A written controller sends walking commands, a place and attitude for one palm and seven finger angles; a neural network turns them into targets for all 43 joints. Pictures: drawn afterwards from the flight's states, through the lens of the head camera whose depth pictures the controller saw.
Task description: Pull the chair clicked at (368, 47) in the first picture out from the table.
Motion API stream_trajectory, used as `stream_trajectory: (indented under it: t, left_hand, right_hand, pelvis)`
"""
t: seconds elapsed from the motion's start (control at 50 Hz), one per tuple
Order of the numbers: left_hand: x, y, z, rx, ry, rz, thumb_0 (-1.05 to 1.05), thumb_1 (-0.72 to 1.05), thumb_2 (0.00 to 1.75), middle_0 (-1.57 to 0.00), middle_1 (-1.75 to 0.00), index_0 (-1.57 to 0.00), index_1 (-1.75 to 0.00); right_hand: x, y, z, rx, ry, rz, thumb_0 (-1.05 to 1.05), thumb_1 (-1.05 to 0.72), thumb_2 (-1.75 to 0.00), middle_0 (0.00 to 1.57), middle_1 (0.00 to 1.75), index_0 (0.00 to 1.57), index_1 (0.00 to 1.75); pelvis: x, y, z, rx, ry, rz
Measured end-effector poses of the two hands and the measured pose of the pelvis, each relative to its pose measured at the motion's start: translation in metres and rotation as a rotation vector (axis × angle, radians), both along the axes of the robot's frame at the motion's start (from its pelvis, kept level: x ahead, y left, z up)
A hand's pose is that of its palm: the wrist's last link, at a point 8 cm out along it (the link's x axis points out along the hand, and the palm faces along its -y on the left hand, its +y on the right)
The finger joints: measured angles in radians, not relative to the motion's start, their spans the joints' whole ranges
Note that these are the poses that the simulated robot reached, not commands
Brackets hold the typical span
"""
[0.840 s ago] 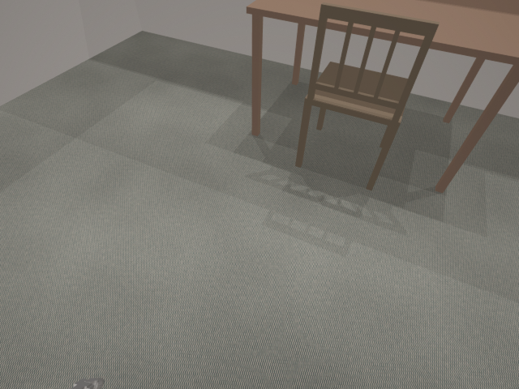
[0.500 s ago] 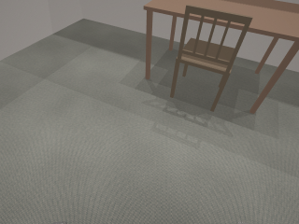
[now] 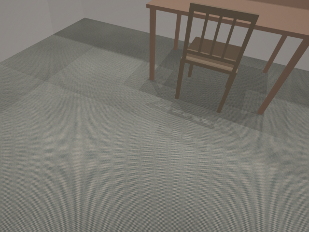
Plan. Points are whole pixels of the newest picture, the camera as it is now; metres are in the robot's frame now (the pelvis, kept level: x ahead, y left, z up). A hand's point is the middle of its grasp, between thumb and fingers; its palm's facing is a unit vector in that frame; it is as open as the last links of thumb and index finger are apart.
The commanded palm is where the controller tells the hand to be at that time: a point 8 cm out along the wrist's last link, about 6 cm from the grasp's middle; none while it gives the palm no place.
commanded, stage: look at it before walking up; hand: left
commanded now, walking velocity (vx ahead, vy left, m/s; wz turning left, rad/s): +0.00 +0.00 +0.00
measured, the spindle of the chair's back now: (215, 36) +1.34 -0.35 -0.11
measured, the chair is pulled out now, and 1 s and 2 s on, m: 0.00 0.00 0.00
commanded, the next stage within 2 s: walk to a spot facing it in 0.60 s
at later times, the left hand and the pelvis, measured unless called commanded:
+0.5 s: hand out of the picture +0.07 +0.24 -0.16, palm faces -0.03 -0.95 -0.32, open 7.4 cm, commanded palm none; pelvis +0.00 +0.00 +0.00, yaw +0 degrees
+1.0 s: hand out of the picture +0.07 +0.21 -0.18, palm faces -0.11 -0.95 -0.28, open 7.4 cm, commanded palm none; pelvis -0.01 -0.01 -0.01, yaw -7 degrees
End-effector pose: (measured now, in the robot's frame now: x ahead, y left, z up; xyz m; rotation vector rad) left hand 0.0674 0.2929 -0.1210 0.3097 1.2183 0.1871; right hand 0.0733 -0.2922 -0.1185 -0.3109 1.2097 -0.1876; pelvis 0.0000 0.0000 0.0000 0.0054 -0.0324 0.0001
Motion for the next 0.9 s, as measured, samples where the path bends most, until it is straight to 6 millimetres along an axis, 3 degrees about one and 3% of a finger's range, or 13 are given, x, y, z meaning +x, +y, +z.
stream_trajectory:
  t: [0.24, 0.78, 0.9]
  left_hand:
    - [0.007, -0.007, 0.001, -0.009, -0.021, -0.008, 0.01, 0.91, 0.9, -0.21, -0.3, -0.2, -0.3]
    - [0.001, -0.008, -0.001, -0.008, 0.016, 0.002, 0.01, 0.91, 0.9, -0.21, -0.3, -0.2, -0.3]
    - [0.0, -0.02, -0.01, -0.023, 0.048, -0.024, 0.01, 0.91, 0.9, -0.2, -0.3, -0.2, -0.3]
  right_hand:
    - [0.006, -0.001, 0.002, 0.005, -0.018, 0.005, 0.01, -0.9, -0.9, 0.2, 0.3, 0.2, 0.3]
    - [0.008, -0.004, 0.002, -0.003, -0.001, 0.0, 0.01, -0.9, -0.9, 0.2, 0.3, 0.2, 0.3]
    - [0.0, 0.006, -0.006, 0.019, -0.034, -0.058, 0.01, -0.91, -0.9, 0.2, 0.3, 0.2, 0.29]
  pelvis:
    - [0.0, -0.003, 0.001, 0.001, 0.001, -0.001]
    - [0.005, -0.005, 0.002, -0.001, 0.004, -0.011]
    - [0.0, -0.005, -0.004, 0.004, 0.013, -0.069]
